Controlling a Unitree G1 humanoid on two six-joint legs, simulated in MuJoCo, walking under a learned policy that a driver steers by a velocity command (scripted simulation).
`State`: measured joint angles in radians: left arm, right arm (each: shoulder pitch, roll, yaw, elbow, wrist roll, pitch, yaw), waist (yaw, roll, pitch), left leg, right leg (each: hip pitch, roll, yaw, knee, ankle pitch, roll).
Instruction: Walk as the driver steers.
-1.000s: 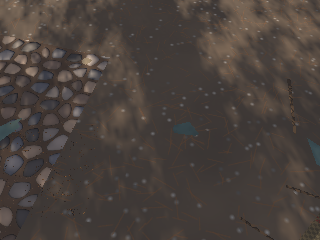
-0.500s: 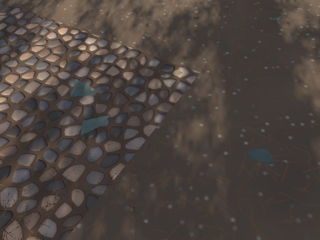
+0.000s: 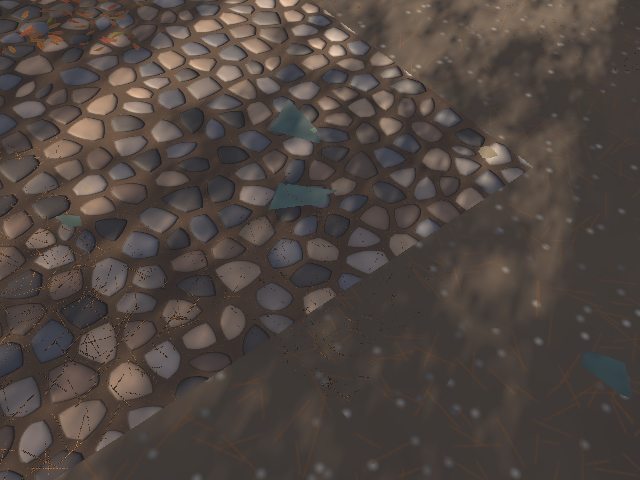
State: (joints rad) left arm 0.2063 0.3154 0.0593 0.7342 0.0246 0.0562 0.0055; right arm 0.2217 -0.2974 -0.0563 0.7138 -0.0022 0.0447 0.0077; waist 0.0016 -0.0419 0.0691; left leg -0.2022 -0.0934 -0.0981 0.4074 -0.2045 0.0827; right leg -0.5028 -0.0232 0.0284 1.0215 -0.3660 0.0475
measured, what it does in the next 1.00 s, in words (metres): steps on the spot, turning left: right foot, then left foot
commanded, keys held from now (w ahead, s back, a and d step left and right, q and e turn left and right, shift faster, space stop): q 1.00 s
